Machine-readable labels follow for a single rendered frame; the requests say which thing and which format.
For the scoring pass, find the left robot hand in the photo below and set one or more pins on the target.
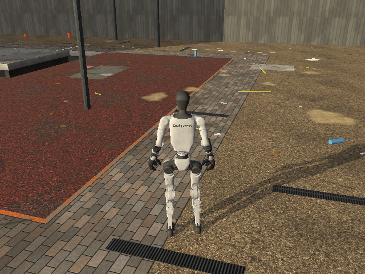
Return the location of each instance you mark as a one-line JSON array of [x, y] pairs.
[[153, 162]]

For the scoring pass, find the robot left forearm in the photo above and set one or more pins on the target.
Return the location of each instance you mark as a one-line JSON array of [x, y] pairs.
[[155, 151]]

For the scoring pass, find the right robot upper arm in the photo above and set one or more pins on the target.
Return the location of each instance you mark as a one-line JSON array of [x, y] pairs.
[[200, 121]]

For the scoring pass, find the left robot thigh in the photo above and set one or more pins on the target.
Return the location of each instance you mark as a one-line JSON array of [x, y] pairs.
[[169, 173]]

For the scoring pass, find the robot right forearm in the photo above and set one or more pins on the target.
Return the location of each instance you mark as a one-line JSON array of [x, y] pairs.
[[209, 151]]

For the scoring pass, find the left robot upper arm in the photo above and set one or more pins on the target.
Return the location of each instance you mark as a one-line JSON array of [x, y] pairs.
[[164, 121]]

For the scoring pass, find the right robot hand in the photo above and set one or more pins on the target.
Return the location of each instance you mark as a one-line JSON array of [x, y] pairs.
[[208, 162]]

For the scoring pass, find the humanoid robot head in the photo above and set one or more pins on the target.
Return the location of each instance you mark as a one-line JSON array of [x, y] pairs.
[[182, 100]]

